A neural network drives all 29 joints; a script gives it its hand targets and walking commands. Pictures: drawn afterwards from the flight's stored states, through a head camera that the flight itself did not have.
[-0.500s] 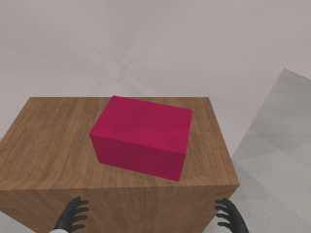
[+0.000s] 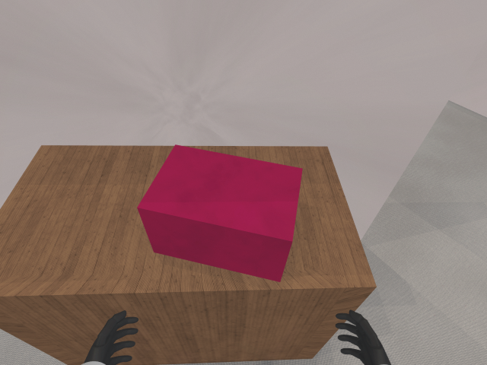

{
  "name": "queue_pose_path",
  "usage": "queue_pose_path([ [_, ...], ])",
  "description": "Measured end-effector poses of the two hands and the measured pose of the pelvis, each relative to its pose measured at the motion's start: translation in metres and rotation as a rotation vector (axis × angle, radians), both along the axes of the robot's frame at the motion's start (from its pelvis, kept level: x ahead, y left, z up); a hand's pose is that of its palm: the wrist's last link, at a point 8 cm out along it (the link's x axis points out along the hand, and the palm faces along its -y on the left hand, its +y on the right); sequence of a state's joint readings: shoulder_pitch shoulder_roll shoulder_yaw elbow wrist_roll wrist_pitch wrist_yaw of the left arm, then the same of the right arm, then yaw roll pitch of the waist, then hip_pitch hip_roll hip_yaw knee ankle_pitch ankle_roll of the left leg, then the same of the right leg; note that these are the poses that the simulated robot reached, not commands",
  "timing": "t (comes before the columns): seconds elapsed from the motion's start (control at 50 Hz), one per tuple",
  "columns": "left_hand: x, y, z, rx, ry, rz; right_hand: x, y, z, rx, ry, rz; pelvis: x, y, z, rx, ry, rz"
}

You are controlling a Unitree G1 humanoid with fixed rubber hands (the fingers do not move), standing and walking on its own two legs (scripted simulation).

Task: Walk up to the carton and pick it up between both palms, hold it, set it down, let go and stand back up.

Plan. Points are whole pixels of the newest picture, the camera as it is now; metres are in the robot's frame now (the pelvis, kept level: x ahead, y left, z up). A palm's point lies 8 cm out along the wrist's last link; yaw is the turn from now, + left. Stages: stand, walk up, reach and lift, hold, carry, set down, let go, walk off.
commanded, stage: let go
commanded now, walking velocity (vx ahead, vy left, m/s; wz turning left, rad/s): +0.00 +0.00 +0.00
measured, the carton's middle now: (226, 211) +0.43 +0.04 -0.04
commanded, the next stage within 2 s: stand in 0.30 s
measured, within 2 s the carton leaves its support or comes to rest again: neither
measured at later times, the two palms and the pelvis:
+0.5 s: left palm out of the picture +0.11 +0.28 -0.09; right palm out of the picture +0.11 -0.26 -0.10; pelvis +0.00 +0.01 +0.00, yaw +0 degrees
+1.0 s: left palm out of the picture +0.03 +0.30 -0.11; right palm out of the picture +0.04 -0.26 -0.12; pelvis -0.03 +0.02 +0.00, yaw +0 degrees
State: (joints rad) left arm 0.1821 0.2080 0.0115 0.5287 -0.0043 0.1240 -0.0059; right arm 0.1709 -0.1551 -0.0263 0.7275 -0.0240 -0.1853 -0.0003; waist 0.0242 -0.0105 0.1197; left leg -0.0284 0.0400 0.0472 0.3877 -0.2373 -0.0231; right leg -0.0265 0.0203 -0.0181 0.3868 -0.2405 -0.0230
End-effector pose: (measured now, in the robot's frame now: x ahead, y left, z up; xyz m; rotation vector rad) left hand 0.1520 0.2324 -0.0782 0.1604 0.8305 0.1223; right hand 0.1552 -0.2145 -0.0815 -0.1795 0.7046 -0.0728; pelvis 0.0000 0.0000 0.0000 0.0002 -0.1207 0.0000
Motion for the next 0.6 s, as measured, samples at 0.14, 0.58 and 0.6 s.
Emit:
queue_pose_path([
  [0.14, 0.001, -0.001, -0.001, -0.001, 0.009, -0.002, -0.003, 0.003, -0.003, 0.005, 0.013, -0.001, 0.002, 0.003, 0.000, -0.003, 0.001, -0.004],
  [0.58, -0.063, 0.070, -0.019, 0.152, 0.152, 0.043, -0.061, -0.060, -0.021, -0.136, 0.291, -0.121, 0.000, 0.014, -0.003, 0.000, 0.051, -0.003],
  [0.6, -0.068, 0.073, -0.020, 0.158, 0.167, 0.046, -0.066, -0.062, -0.022, -0.141, 0.304, -0.124, -0.001, 0.015, -0.003, 0.001, 0.051, -0.003],
])
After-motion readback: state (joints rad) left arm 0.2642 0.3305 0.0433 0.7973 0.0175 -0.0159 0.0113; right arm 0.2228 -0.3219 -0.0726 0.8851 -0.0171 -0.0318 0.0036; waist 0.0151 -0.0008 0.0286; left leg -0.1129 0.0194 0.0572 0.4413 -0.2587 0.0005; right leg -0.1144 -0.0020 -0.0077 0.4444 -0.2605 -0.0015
